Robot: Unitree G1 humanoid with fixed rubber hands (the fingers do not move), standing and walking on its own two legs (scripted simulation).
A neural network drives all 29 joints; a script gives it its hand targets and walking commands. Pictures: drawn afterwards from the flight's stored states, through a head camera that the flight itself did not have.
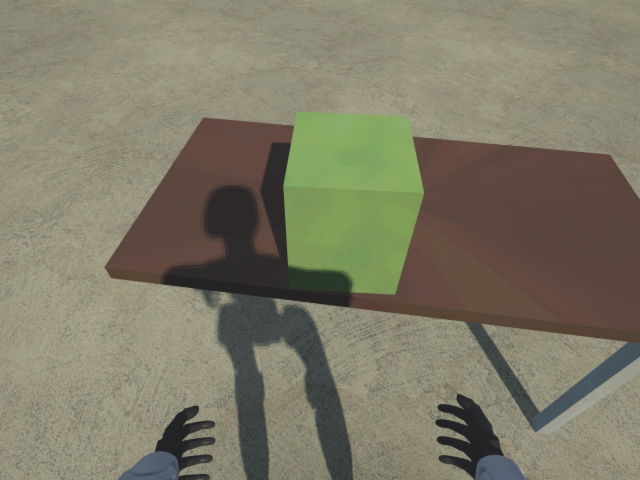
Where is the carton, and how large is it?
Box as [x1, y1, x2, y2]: [283, 112, 423, 294]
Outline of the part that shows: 297,112 283,185 289,288 394,294 423,195 408,117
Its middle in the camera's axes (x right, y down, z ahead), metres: +0.05 -0.06 +0.71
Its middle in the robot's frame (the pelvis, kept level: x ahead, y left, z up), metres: +0.57 -0.01 +0.00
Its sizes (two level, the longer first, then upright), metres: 0.210 0.200 0.250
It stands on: a table, 0.63 m high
